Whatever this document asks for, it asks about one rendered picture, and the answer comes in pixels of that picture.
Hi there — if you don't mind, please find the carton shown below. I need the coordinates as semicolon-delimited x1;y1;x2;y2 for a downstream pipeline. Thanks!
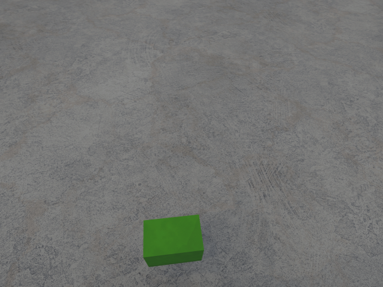
143;215;204;267

